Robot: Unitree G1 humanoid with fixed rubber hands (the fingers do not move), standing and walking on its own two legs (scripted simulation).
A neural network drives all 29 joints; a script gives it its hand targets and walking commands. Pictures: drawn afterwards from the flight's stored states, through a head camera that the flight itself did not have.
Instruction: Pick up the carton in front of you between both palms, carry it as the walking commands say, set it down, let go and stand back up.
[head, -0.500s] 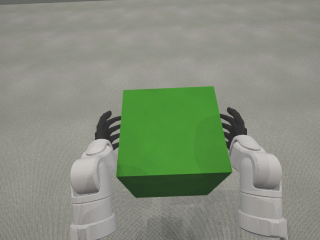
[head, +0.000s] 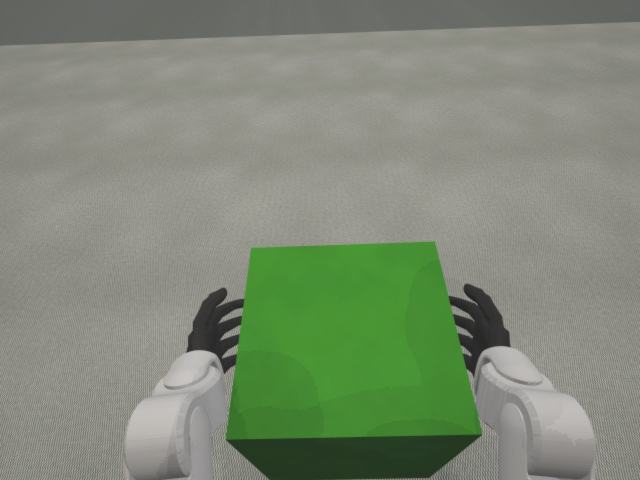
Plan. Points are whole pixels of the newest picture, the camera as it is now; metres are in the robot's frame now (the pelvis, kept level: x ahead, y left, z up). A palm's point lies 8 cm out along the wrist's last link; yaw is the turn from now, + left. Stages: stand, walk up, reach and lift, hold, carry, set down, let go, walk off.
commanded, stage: carry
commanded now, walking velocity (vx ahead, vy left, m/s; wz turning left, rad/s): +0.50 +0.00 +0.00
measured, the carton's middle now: (346, 370) +0.25 +0.00 +0.04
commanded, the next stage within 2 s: none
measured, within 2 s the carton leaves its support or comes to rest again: neither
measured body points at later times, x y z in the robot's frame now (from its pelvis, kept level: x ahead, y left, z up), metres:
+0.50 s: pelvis +0.30 +0.00 +0.01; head +0.27 +0.01 +0.46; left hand +0.54 +0.15 +0.10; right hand +0.54 -0.15 +0.11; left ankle +0.16 +0.09 -0.73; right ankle +0.45 -0.14 -0.70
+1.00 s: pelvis +0.63 -0.02 +0.01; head +0.61 -0.03 +0.46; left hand +0.87 +0.13 +0.11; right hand +0.87 -0.17 +0.10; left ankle +0.78 +0.12 -0.70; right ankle +0.50 -0.11 -0.73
